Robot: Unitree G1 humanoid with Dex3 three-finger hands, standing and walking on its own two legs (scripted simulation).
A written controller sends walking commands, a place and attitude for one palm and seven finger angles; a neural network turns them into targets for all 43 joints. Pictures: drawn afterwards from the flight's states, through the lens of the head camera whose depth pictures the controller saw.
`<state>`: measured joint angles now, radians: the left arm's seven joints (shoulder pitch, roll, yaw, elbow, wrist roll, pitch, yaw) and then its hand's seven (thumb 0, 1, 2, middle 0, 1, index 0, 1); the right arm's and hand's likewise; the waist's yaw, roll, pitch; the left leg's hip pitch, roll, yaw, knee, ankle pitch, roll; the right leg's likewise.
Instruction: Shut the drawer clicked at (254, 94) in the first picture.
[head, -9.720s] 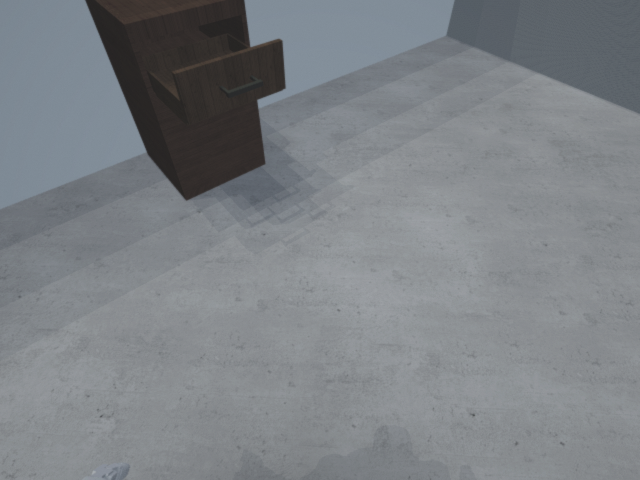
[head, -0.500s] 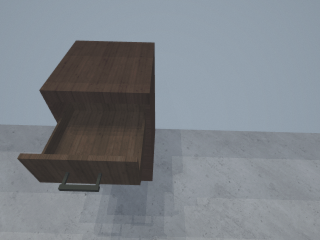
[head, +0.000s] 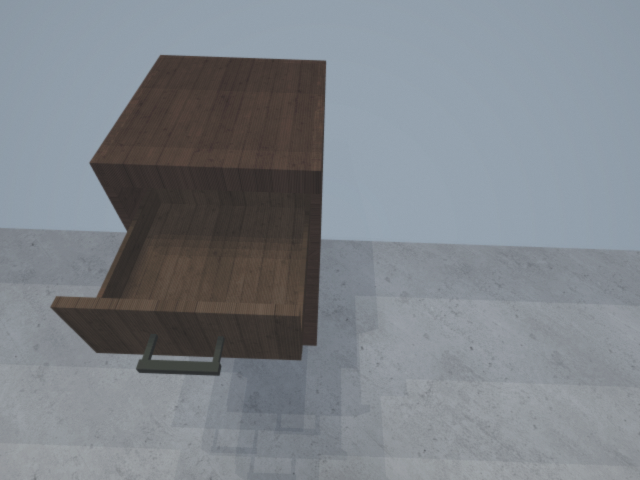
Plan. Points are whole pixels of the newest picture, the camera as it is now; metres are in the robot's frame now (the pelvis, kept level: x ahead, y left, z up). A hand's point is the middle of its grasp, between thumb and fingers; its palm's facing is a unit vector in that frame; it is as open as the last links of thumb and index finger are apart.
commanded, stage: come to a stop and stand still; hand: left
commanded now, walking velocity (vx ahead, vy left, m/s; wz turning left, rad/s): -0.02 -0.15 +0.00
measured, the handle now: (182, 355) +0.32 +0.25 -0.15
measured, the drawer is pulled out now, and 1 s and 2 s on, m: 0.27 0.27 0.27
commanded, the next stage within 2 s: look again from close up in 1.08 s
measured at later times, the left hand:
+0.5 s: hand out of the picture +0.05 +0.17 -0.16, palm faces -0.02 -0.97 -0.25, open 7.2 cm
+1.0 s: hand out of the picture -0.07 +0.15 -0.17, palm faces +0.05 -0.99 -0.16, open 7.3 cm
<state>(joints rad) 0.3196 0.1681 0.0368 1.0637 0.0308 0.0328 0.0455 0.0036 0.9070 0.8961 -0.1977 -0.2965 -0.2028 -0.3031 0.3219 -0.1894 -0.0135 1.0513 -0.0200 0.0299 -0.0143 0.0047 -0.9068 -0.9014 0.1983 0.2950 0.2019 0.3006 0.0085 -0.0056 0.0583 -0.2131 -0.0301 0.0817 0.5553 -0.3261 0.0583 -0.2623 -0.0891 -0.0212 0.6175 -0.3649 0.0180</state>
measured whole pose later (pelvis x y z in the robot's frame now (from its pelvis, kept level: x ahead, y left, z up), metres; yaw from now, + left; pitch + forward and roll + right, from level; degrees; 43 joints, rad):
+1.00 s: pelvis -0.05 -0.01 +0.01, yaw +1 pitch -2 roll +0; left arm 0.38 0.13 0.00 1.07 0.02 -0.01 0.03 0.00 0.91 0.90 -0.20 -0.30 -0.20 -0.30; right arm 0.37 -0.14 0.01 1.08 -0.03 0.01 -0.01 0.00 -0.91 -0.90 0.20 0.29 0.20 0.30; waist -0.01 -0.01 0.01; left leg -0.24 -0.01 0.06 0.49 -0.21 0.04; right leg -0.28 -0.01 -0.09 0.48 -0.20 -0.03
